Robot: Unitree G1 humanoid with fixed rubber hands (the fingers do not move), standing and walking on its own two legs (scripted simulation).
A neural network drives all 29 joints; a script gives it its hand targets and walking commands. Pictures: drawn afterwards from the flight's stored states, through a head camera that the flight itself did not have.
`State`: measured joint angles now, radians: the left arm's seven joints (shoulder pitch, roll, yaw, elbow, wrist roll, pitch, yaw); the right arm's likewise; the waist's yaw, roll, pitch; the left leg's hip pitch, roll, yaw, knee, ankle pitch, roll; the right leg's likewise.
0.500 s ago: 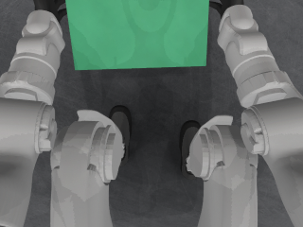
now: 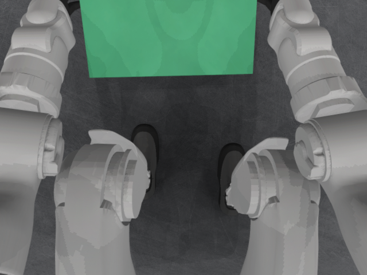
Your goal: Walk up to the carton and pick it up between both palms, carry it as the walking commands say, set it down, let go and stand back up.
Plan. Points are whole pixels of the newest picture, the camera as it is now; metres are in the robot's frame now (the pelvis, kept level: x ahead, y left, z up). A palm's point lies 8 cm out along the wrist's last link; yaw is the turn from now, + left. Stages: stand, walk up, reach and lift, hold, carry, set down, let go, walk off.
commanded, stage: reach and lift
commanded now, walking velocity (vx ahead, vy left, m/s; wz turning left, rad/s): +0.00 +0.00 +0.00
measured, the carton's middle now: (170, 11) +0.53 +0.08 -0.26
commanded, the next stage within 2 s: none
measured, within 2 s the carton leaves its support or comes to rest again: leaves its support in 0.18 s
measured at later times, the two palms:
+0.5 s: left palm out of the picture +0.50 +0.25 -0.14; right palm out of the picture +0.54 -0.11 -0.13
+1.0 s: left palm out of the picture +0.50 +0.24 -0.10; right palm out of the picture +0.52 -0.10 -0.09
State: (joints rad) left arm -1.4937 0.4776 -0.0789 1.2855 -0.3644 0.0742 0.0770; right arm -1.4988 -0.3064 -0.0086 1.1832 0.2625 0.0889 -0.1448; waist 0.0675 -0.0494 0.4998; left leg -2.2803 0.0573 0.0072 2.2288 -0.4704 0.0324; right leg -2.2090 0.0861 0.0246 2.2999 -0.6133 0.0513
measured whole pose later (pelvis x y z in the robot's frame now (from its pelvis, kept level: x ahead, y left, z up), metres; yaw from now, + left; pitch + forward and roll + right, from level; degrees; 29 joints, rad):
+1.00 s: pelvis -0.01 +0.00 +0.05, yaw +1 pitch +26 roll -4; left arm -1.37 0.38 0.05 0.82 -0.21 0.34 0.25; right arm -1.27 -0.20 -0.24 0.67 0.14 0.31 -0.31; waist 0.08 -0.04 0.53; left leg -2.09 -0.07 -0.09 2.08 -0.44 -0.03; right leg -1.98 0.11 0.00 2.12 -0.60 0.07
